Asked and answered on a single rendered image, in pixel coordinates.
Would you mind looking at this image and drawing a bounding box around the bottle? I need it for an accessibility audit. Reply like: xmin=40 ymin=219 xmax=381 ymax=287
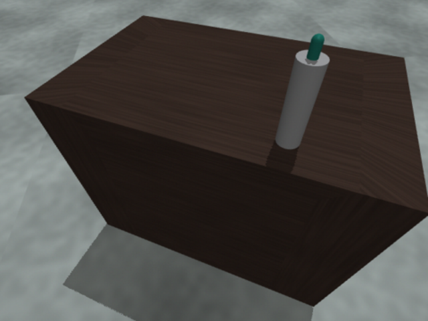
xmin=276 ymin=33 xmax=330 ymax=149

